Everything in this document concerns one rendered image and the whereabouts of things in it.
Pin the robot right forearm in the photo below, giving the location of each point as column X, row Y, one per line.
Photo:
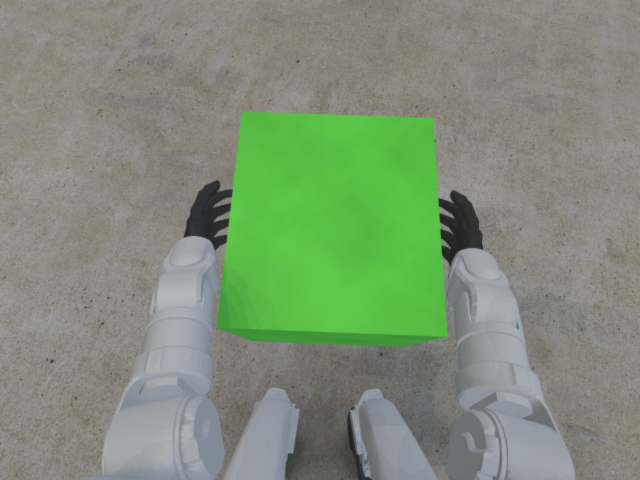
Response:
column 494, row 371

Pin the right robot thigh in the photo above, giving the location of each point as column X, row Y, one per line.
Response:
column 380, row 433

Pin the robot left forearm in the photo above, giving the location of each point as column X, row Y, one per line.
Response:
column 175, row 354

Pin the robot right upper arm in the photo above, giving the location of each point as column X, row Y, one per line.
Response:
column 490, row 445

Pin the right robot shin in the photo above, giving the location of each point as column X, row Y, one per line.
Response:
column 368, row 395

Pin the robot left upper arm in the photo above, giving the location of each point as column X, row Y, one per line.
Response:
column 175, row 438

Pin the carton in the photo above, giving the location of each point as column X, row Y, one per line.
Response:
column 334, row 232

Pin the robot left hand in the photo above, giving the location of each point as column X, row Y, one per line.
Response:
column 201, row 220

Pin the robot right hand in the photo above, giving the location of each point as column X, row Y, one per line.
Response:
column 465, row 226

